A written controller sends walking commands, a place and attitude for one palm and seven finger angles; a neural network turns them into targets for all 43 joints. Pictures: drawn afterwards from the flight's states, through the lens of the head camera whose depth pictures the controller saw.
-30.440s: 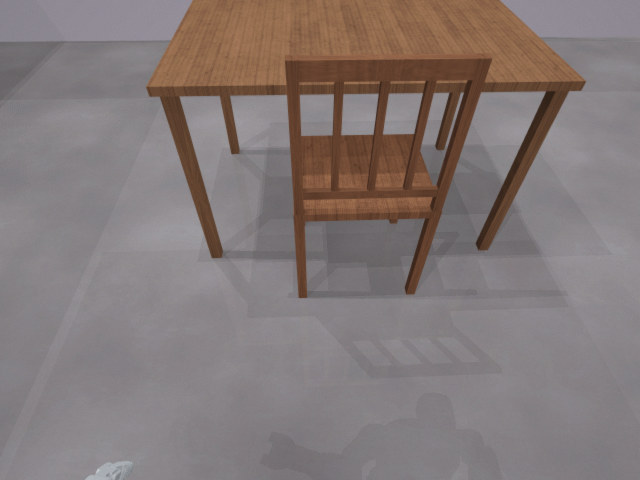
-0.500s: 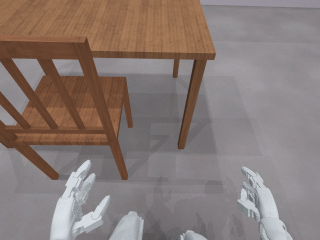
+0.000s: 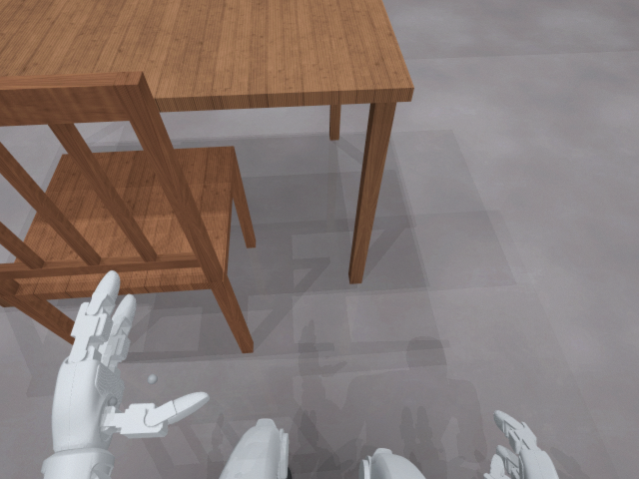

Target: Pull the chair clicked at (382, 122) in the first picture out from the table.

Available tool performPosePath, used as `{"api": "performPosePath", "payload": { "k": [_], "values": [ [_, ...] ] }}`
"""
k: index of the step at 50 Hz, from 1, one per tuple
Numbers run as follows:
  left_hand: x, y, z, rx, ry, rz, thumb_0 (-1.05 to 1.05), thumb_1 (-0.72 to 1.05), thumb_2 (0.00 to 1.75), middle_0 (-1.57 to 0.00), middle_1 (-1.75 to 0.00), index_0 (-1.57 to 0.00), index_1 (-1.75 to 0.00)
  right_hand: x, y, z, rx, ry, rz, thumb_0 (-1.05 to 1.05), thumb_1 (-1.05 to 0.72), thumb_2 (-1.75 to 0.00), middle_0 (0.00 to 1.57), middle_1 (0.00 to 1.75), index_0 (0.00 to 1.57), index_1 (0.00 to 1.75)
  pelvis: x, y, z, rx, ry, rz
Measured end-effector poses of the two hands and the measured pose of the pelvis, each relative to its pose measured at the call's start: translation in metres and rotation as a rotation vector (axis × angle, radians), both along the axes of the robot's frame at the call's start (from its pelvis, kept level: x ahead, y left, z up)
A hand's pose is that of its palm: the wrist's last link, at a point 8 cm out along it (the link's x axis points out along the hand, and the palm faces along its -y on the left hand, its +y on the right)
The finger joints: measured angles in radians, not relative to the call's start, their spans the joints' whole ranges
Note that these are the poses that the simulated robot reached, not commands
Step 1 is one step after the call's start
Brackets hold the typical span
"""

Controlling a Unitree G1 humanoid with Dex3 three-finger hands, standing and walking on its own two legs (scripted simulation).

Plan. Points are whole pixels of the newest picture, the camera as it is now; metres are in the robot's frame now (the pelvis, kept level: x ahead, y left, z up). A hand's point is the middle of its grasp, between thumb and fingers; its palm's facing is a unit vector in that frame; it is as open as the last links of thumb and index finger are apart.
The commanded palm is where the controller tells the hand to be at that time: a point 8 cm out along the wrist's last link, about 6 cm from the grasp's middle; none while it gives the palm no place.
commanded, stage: raise the hand toward the chair's back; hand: left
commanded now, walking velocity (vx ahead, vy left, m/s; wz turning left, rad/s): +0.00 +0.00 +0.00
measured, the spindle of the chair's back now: (45, 207) +0.48 +0.45 +0.01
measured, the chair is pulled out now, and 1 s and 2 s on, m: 0.00 0.00 0.00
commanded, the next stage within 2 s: aim the fingers beside a spindle in 1.08 s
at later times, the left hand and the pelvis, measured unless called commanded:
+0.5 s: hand (130, 359) +0.24 +0.22 +0.05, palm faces +0.06 -1.00 -0.03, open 16.9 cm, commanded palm +0.22 +0.29 +0.06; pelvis +0.00 +0.03 +0.01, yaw +0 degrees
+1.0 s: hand (111, 347) +0.25 +0.24 +0.06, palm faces +0.13 -0.99 -0.05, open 16.9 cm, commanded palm +0.22 +0.29 +0.06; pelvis +0.00 +0.03 +0.01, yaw +0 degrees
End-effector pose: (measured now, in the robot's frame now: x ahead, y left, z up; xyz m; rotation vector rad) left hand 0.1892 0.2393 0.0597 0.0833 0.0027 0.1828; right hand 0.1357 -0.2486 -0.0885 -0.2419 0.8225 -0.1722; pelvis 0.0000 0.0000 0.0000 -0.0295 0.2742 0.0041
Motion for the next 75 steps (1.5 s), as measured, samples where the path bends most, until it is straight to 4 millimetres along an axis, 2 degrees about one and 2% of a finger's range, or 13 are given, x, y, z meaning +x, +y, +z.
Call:
{"api": "performPosePath", "payload": {
  "k": [3, 8, 13, 16, 23, 31, 34, 40, 48, 56, 61, 67, 75],
  "values": [
    [0.006, 0.000, -0.007, -0.008, -0.027, -0.073, 0.01, -0.16, 0.44, -0.09, -0.14, -0.09, -0.13, 0.009, 0.000, -0.001, -0.021, -0.023, 0.021, 0.01, -0.90, -0.90, 0.20, 0.30, 0.20, 0.30, -0.003, 0.004, -0.005, -0.011, 0.008, 0.007],
    [0.013, -0.001, -0.023, -0.071, 0.069, -0.146, 0.00, -0.28, 0.39, -0.09, -0.12, -0.08, -0.11, 0.025, 0.012, 0.010, -0.016, -0.080, 0.018, 0.01, -0.90, -0.90, 0.20, 0.29, 0.20, 0.30, -0.003, 0.012, -0.002, -0.017, 0.001, 0.005],
    [0.013, 0.016, -0.005, -0.064, 0.039, -0.063, 0.00, -0.39, 0.34, -0.08, -0.10, -0.07, -0.10, 0.041, 0.034, 0.027, 0.010, -0.129, 0.043, 0.01, -0.90, -0.90, 0.20, 0.29, 0.20, 0.30, 0.003, 0.018, 0.008, -0.022, -0.014, 0.007],
    [0.016, 0.027, 0.004, -0.036, -0.012, -0.033, 0.00, -0.43, 0.32, -0.07, -0.10, -0.07, -0.09, 0.048, 0.045, 0.030, 0.021, -0.139, 0.083, 0.01, -0.90, -0.90, 0.20, 0.30, 0.20, 0.30, 0.004, 0.021, 0.009, -0.027, -0.014, 0.014],
    [0.028, 0.035, -0.010, -0.054, 0.059, -0.113, 0.00, -0.48, 0.30, -0.06, -0.09, -0.06, -0.08, 0.050, 0.057, 0.026, 0.026, -0.112, 0.117, 0.01, -0.90, -0.90, 0.20, 0.30, 0.20, 0.30, 0.003, 0.028, 0.008, -0.039, -0.015, 0.020],
    [0.031, 0.053, 0.009, -0.031, 0.004, -0.063, -0.01, -0.50, 0.30, -0.07, -0.09, -0.06, -0.08, 0.037, 0.054, 0.030, 0.007, -0.076, 0.089, 0.01, -0.90, -0.90, 0.20, 0.30, 0.20, 0.30, 0.006, 0.033, 0.015, -0.038, -0.024, 0.017],
    [0.036, 0.059, 0.007, -0.028, -0.007, -0.058, -0.01, -0.50, 0.30, -0.07, -0.09, -0.06, -0.08, 0.032, 0.051, 0.027, 0.000, -0.060, 0.089, 0.01, -0.90, -0.90, 0.20, 0.30, 0.20, 0.30, 0.005, 0.033, 0.014, -0.039, -0.019, 0.019],
    [0.037, 0.049, -0.006, -0.066, 0.070, -0.124, -0.01, -0.50, 0.30, -0.06, -0.08, -0.06, -0.08, 0.025, 0.045, 0.029, -0.010, -0.050, 0.063, 0.01, -0.90, -0.90, 0.20, 0.30, 0.20, 0.30, 0.005, 0.034, 0.015, -0.039, -0.022, 0.014],
    [0.031, 0.051, 0.006, -0.031, 0.004, -0.062, -0.01, -0.50, 0.30, -0.07, -0.09, -0.06, -0.08, 0.026, 0.043, 0.031, -0.008, -0.063, 0.070, 0.01, -0.90, -0.90, 0.20, 0.30, 0.20, 0.30, 0.004, 0.031, 0.015, -0.033, -0.025, 0.014],
    [0.031, 0.042, -0.003, -0.049, 0.052, -0.107, -0.01, -0.50, 0.30, -0.06, -0.08, -0.06, -0.08, 0.032, 0.044, 0.025, 0.015, -0.070, 0.082, 0.01, -0.90, -0.90, 0.20, 0.30, 0.20, 0.30, 0.002, 0.027, 0.013, -0.033, -0.023, 0.018],
    [0.028, 0.038, 0.001, -0.049, 0.045, -0.094, -0.01, -0.50, 0.30, -0.07, -0.09, -0.06, -0.08, 0.035, 0.042, 0.028, 0.019, -0.082, 0.080, 0.01, -0.90, -0.90, 0.20, 0.30, 0.20, 0.30, 0.004, 0.023, 0.015, -0.028, -0.025, 0.017],
    [0.037, 0.042, -0.004, -0.033, 0.014, -0.063, -0.01, -0.50, 0.30, -0.07, -0.09, -0.06, -0.08, 0.037, 0.035, 0.021, 0.009, -0.072, 0.094, 0.01, -0.90, -0.90, 0.20, 0.30, 0.20, 0.30, 0.004, 0.017, 0.009, -0.028, -0.011, 0.021],
    [0.055, 0.034, -0.015, -0.053, 0.039, -0.110, -0.01, -0.50, 0.30, -0.07, -0.08, -0.06, -0.08, 0.032, 0.024, 0.012, -0.003, -0.043, 0.067, 0.01, -0.90, -0.90, 0.20, 0.30, 0.20, 0.30, 0.006, 0.013, 0.004, -0.026, 0.005, 0.013]
  ]
}}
